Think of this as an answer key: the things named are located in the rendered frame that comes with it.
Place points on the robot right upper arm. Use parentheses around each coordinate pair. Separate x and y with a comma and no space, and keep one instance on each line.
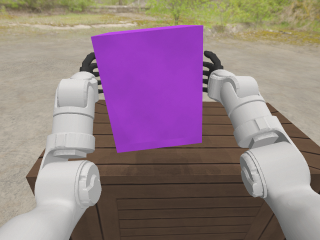
(278,174)

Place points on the carton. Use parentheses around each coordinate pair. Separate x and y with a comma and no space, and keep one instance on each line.
(152,81)

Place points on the robot left forearm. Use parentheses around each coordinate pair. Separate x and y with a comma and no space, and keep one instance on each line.
(73,116)

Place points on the robot left upper arm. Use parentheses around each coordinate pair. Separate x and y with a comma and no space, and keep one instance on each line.
(64,190)

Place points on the robot right hand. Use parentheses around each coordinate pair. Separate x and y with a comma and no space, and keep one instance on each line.
(216,65)

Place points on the pedestal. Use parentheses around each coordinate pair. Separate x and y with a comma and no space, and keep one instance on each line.
(184,192)

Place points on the robot left hand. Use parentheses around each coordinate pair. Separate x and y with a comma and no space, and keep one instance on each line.
(87,66)

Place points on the robot right forearm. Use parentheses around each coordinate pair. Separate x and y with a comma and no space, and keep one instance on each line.
(254,125)

